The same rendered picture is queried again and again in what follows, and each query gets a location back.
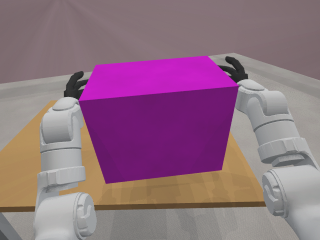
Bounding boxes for robot left forearm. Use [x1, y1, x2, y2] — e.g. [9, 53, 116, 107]
[33, 97, 86, 238]

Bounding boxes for right robot hand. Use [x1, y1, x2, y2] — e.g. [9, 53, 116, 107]
[218, 56, 248, 84]

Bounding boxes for table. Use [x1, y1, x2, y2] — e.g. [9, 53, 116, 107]
[0, 100, 266, 240]

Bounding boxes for robot right forearm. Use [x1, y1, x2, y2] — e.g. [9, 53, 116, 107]
[235, 79, 320, 172]

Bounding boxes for left robot upper arm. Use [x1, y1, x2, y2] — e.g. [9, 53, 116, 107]
[34, 192, 97, 240]

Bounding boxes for right robot upper arm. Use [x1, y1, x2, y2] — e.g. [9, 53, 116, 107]
[262, 164, 320, 240]

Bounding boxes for carton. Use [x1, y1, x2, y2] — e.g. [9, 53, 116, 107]
[78, 55, 239, 184]

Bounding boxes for left robot hand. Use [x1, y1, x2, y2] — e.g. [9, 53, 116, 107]
[64, 71, 89, 100]

